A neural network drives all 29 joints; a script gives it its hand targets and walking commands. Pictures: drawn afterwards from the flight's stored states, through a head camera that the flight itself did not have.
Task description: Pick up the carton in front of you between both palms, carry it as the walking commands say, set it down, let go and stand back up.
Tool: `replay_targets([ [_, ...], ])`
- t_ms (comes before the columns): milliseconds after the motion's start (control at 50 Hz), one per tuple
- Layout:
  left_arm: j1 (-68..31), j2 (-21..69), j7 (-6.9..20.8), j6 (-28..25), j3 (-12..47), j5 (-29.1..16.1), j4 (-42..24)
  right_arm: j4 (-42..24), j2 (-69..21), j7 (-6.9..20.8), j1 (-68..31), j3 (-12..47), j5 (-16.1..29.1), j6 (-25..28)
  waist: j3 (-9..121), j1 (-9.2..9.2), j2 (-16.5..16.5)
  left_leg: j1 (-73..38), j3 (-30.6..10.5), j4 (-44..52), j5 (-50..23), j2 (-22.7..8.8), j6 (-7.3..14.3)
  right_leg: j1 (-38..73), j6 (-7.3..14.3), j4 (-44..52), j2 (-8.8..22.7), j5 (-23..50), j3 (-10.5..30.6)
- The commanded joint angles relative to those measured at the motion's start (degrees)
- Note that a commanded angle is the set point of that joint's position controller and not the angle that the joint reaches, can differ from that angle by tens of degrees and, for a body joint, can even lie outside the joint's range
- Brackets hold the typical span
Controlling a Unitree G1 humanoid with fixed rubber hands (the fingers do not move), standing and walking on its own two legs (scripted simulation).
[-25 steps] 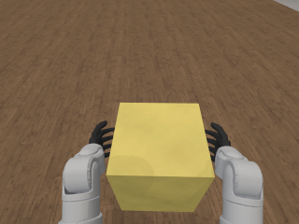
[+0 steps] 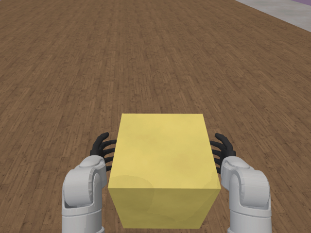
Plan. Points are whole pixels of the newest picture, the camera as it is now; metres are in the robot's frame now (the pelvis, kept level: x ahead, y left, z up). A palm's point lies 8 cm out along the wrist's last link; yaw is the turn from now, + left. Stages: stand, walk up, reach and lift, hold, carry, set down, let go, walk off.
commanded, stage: carry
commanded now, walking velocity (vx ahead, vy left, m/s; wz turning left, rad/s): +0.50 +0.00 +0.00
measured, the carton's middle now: (161, 172) +0.28 +0.00 +0.03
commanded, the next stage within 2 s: none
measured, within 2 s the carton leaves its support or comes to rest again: neither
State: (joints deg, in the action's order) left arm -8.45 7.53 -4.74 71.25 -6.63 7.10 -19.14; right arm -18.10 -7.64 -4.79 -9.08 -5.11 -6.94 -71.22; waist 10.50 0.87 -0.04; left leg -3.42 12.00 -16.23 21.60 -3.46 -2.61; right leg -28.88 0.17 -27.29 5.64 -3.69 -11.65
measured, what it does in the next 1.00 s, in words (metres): walks ahead: right foot, then left foot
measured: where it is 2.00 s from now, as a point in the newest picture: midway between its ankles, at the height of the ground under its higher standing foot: (156, 168)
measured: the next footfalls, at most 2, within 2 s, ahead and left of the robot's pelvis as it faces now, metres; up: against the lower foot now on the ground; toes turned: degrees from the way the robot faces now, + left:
right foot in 0.02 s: +0.19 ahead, -0.11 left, +0.00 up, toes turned -13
left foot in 0.52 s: +0.52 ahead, +0.11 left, +0.00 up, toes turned +13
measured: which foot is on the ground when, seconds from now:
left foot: down 0.00-0.02, up 0.04-0.50, down 0.52-1.00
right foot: up 0.00-0.00, down 0.02-0.56, up 0.58-1.00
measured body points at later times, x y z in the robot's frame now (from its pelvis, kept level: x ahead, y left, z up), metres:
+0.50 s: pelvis +0.32 +0.00 +0.00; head +0.30 +0.00 +0.45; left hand +0.59 +0.16 +0.09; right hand +0.59 -0.15 +0.09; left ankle +0.47 +0.11 -0.72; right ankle +0.15 -0.11 -0.73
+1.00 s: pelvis +0.65 +0.00 +0.00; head +0.64 +0.00 +0.45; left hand +0.92 +0.15 +0.09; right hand +0.93 -0.15 +0.09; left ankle +0.48 +0.10 -0.73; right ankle +0.81 -0.10 -0.72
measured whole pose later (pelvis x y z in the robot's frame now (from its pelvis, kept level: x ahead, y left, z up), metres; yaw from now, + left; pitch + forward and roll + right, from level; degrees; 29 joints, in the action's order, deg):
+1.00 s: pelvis +0.65 +0.00 +0.00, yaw +0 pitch +3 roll +0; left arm -8.8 7.6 -4.9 70.6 -5.8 6.7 -23.1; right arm -22.5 -7.6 -4.7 -8.8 -5.1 -6.5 -70.3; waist 5.4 -0.1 0.1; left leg -5.4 12.7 -16.6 23.4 -3.6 -2.2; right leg -30.1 0.5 -26.8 3.8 3.1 -12.5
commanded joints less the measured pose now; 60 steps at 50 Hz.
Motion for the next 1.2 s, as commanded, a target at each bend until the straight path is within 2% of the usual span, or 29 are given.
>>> replay_targets([
  [0, -25.82, 47.57, 14.45, 0.73, 39.07, -23.30, 0.91, -0.58, -47.27, 14.33, -25.80, 37.92, 22.38, -0.46, 5.96, -1.54, -3.64, 11.07, 1.51, -16.58, -26.96, -7.37, 4.56, 23.16, 1.08, 1.90, -2.93, -7.40, -2.83],
  [20, -24.65, 47.26, 14.56, 0.54, 38.18, -22.68, 2.17, -1.30, -47.09, 14.27, -26.73, 38.33, 22.65, -0.75, 10.08, -2.75, 7.32, 23.76, 1.81, -32.42, -17.02, -3.97, 1.40, 34.69, 3.78, 7.41, 9.39, -17.16, 16.42],
  [40, -24.80, 48.00, 14.70, -0.12, 37.76, -22.30, 3.68, -2.33, -48.35, 14.27, -28.73, 39.38, 23.28, -0.99, 13.33, -2.65, 21.15, 40.28, -1.42, -46.66, 4.46, 3.19, -0.19, 45.86, 10.27, 13.56, 19.79, -15.85, 37.89],
  [60, -24.77, 50.02, 14.78, -0.60, 38.09, -23.03, 2.81, -2.19, -49.74, 14.45, -29.33, 39.90, 23.61, -0.56, 12.61, -2.20, 17.48, 44.77, -8.55, -54.16, 6.56, 0.68, 1.42, 44.15, 11.18, 14.17, 19.78, -7.71, 37.48],
  [80, -26.02, 52.34, 14.87, -1.22, 38.84, -23.62, 1.61, -2.78, -51.71, 14.65, -30.51, 40.25, 24.39, 0.08, 13.18, -2.10, 13.01, 45.27, -10.35, -56.47, 5.18, -1.47, 2.73, 41.64, 10.59, 12.68, 17.94, -1.74, 31.90],
  [100, -27.58, 54.35, 15.01, -1.86, 39.56, -24.31, 0.16, -3.21, -53.37, 14.75, -31.01, 40.64, 24.81, 0.84, 13.50, -1.91, 6.62, 44.86, -11.42, -55.46, 1.60, -3.58, 3.39, 38.79, 9.26, 12.22, 17.14, -1.08, 27.55],
  [120, -28.90, 55.72, 15.13, -2.45, 40.31, -24.89, -1.24, -3.84, -54.44, 14.74, -30.87, 40.97, 24.90, 1.58, 12.54, -1.68, 3.87, 43.12, -12.00, -52.20, -2.00, -5.15, 3.47, 34.88, 7.70, 13.43, 15.91, -1.92, 23.51],
  [220, -27.25, 55.32, 15.62, -3.73, 41.95, -26.04, -4.16, -5.20, -55.74, 13.59, -26.32, 41.54, 23.14, 3.69, 9.79, -1.59, 6.23, 41.21, -8.03, -37.03, -10.49, -5.16, 1.83, 30.51, 7.53, 19.57, 13.09, -7.92, 12.73],
  [420, -23.14, 47.76, 14.78, -0.84, 40.06, -23.55, -3.88, -6.17, -48.46, 13.50, -23.92, 40.04, 22.74, 0.52, 0.34, -2.07, 8.25, 37.49, -0.63, -12.86, -20.99, -1.46, 3.46, 35.30, 5.40, 16.10, 9.10, 11.40, 2.57],
  [460, -23.59, 47.22, 14.64, -0.30, 39.79, -23.10, -2.93, -5.26, -47.64, 13.85, -24.68, 39.42, 22.99, -0.10, 0.37, -1.89, 9.06, 31.47, 1.55, -10.82, -18.79, -0.12, 4.32, 34.96, 4.16, 11.23, 8.98, 18.47, 0.86],
  [500, -24.79, 46.86, 14.54, 0.08, 40.06, -23.02, -2.65, -3.27, -47.38, 14.19, -24.14, 38.28, 23.05, -0.31, 6.24, -0.09, 5.47, 10.96, 4.93, -9.01, -14.15, 3.54, 4.58, 26.73, 1.63, -5.84, 5.24, 22.41, -3.61],
  [520, -25.77, 46.49, 14.51, 0.28, 40.18, -23.21, -2.61, -2.52, -47.06, 14.41, -23.80, 37.79, 22.60, -0.29, 10.10, 1.16, -1.78, -1.13, -10.42, -5.22, -5.28, -6.65, 6.55, 15.41, -0.69, -19.34, 2.99, 9.65, -2.87],
  [540, -27.54, 47.94, 14.45, 0.60, 41.06, -23.66, -4.08, -0.61, -47.93, 14.74, -24.07, 37.47, 22.16, 0.32, 15.16, 1.08, -18.44, -14.46, -36.32, 0.76, -1.00, -20.30, 14.79, -2.09, -3.09, -36.98, -4.22, -11.49, 0.06],
  [560, -28.51, 48.66, 14.59, 0.20, 41.39, -23.69, -3.51, -0.60, -50.05, 14.89, -23.22, 37.94, 23.30, 0.72, 13.29, 0.48, -17.01, -13.66, -40.08, 4.63, -11.90, -21.61, 15.77, -9.74, -1.76, -45.07, -4.93, -23.00, 7.06],
  [580, -29.06, 50.81, 14.75, -0.47, 41.65, -24.01, -3.03, -2.17, -52.01, 14.98, -25.12, 38.47, 24.03, 1.23, 13.21, 0.47, -12.23, -11.77, -32.49, 1.91, -20.12, -19.85, 14.67, -11.14, -0.14, -48.56, -2.03, -22.05, 10.16],
  [600, -29.40, 52.46, 14.88, -1.25, 41.91, -24.24, -3.34, -2.90, -54.07, 15.05, -26.20, 39.02, 24.35, 1.81, 13.50, 0.39, -5.60, -8.72, -27.33, 0.23, -23.71, -18.60, 12.95, -11.04, 0.85, -47.35, 0.27, -18.76, 11.47],
  [620, -29.50, 53.98, 14.88, -1.91, 42.53, -24.45, -3.45, -3.81, -55.49, 15.09, -27.25, 39.45, 24.69, 2.42, 12.46, 0.07, -2.55, -4.48, -22.71, 0.93, -24.25, -17.72, 11.05, -9.25, 1.15, -43.17, 2.12, -15.64, 11.98],
  [660, -28.60, 55.93, 14.58, -2.98, 43.02, -24.46, -3.86, -5.43, -56.33, 15.18, -27.75, 40.10, 25.33, 3.20, 12.17, -0.24, -5.06, -0.35, -17.20, 4.00, -18.32, -15.73, 9.01, -6.31, 0.95, -36.92, 2.41, -11.54, 10.29],
  [740, -25.44, 55.51, 13.48, -3.95, 43.28, -23.19, -5.10, -6.85, -54.41, 15.75, -25.07, 40.37, 25.53, 3.54, 8.86, -0.11, -7.24, -0.96, -11.44, 8.13, -16.22, -14.03, 10.53, -9.66, -1.02, -24.88, 2.30, -6.46, 6.75],
  [880, -23.74, 50.05, 13.19, -1.51, 42.59, -23.11, -6.24, -7.10, -48.49, 14.98, -22.06, 38.73, 23.61, 1.53, 1.23, 0.03, -7.58, -2.89, -2.84, 6.34, -30.80, -10.62, 9.00, -7.51, -0.35, -5.77, -0.77, 3.30, 0.40],
  [960, -24.23, 48.09, 14.00, -0.06, 41.75, -23.80, -4.89, -5.51, -46.82, 14.52, -22.17, 37.84, 22.08, 0.41, 1.44, -0.61, -9.66, -1.45, 2.32, -5.57, -49.03, -8.78, 4.90, 6.83, 0.67, 0.92, -5.23, 8.34, -3.95],
  [980, -24.12, 48.09, 14.19, 0.04, 41.47, -23.80, -4.23, -5.30, -46.66, 14.50, -22.50, 37.71, 22.07, 0.19, 3.06, -1.38, -7.81, 1.57, 4.32, -12.66, -49.98, -6.60, 3.02, 15.67, 0.45, 5.67, -6.91, 11.63, -5.38],
  [1000, -24.80, 47.74, 14.44, 0.16, 41.12, -23.80, -4.04, -4.91, -46.45, 14.49, -23.33, 37.65, 22.11, 0.14, 5.45, -2.07, -5.11, 8.38, 3.29, -20.89, -40.24, -5.04, 0.99, 26.63, 0.04, 7.15, -2.79, 17.41, -1.54],
  [1020, -25.24, 47.28, 14.62, 0.26, 40.58, -23.60, -3.72, -5.17, -46.84, 14.52, -24.70, 38.20, 22.41, -0.10, 12.61, -2.22, 6.08, 19.49, 1.10, -35.18, -14.81, -2.84, -0.73, 41.83, 3.47, -0.32, 11.86, 40.67, 12.95],
  [1040, -23.02, 47.58, 14.74, -0.16, 39.23, -23.02, -0.83, -4.83, -47.49, 14.42, -24.04, 38.99, 22.81, -0.47, 19.40, -2.55, 15.89, 31.49, -3.67, -49.70, 10.89, 3.92, -1.74, 52.31, 12.99, 2.87, 20.10, 46.31, 27.94],
  [1060, -22.01, 49.46, 14.86, -0.77, 39.45, -23.58, -1.16, -4.62, -48.51, 14.53, -23.65, 39.32, 22.71, 0.03, 19.42, -1.77, 12.33, 32.53, -9.70, -54.04, 11.82, 2.57, -0.48, 47.02, 13.72, 5.96, 20.00, 43.09, 25.86],
  [1100, -24.74, 54.42, 15.07, -2.27, 40.29, -23.77, -2.68, -6.49, -52.41, 14.73, -28.38, 40.76, 23.74, 1.46, 16.62, -1.60, 7.24, 31.54, -11.67, -47.38, 8.22, -1.70, 1.72, 39.17, 10.36, 7.64, 16.11, 38.66, 16.74],
  [1140, -26.41, 56.78, 15.13, -3.41, 40.37, -24.16, -3.81, -8.05, -55.57, 14.57, -30.06, 42.04, 24.87, 2.55, 14.85, -1.14, 5.81, 24.45, -10.18, -32.04, 4.71, -2.82, 1.59, 30.80, 6.92, 10.21, 12.21, 29.22, 9.79],
  [1180, -25.49, 56.89, 15.16, -3.86, 40.56, -24.44, -5.19, -8.36, -56.22, 14.16, -27.32, 42.36, 24.63, 3.36, 15.85, -1.08, 6.90, 20.62, -7.70, -23.59, 5.37, -0.87, 1.32, 29.90, 7.57, 10.79, 11.71, 24.41, 7.84],
])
